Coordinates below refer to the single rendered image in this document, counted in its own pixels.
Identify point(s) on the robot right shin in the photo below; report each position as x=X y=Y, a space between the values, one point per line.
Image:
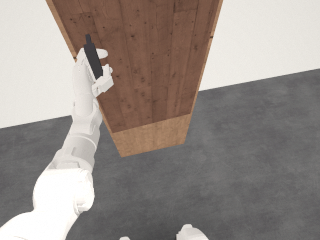
x=186 y=226

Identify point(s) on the handle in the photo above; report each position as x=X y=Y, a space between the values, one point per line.
x=93 y=58

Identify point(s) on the left robot hand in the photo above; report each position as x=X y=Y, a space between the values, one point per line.
x=83 y=77

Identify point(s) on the cupboard door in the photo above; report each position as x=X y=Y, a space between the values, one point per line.
x=156 y=49

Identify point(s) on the right robot thigh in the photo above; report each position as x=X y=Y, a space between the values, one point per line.
x=190 y=233

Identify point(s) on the left robot forearm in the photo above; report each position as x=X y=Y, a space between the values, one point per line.
x=82 y=139

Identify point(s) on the left robot upper arm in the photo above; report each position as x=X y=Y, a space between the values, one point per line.
x=60 y=196

